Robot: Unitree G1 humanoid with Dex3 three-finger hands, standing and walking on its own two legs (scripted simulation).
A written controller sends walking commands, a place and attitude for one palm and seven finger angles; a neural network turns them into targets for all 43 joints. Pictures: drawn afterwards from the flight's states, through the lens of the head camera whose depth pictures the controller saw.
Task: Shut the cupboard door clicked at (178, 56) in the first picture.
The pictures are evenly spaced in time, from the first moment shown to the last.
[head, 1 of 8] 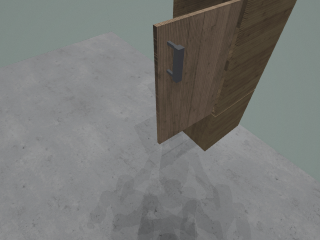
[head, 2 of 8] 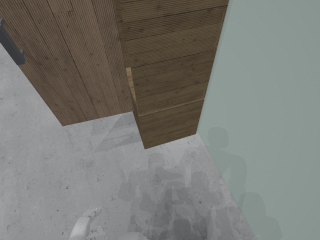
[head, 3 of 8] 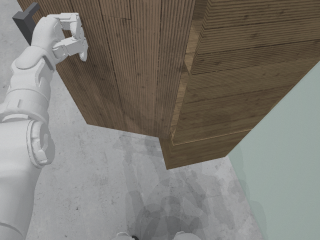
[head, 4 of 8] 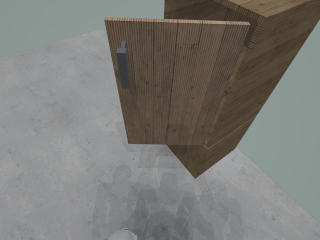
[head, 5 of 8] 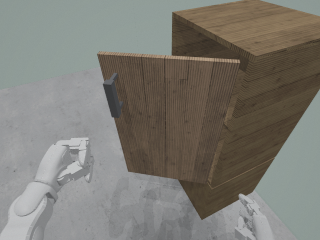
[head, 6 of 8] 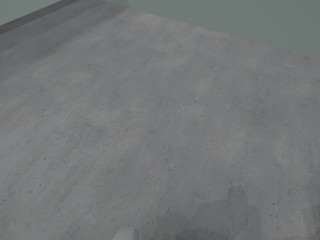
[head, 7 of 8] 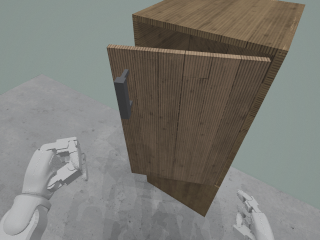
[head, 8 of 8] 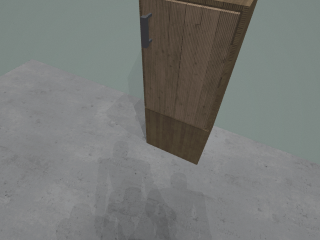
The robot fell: no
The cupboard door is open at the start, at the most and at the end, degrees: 87 87 0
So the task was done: yes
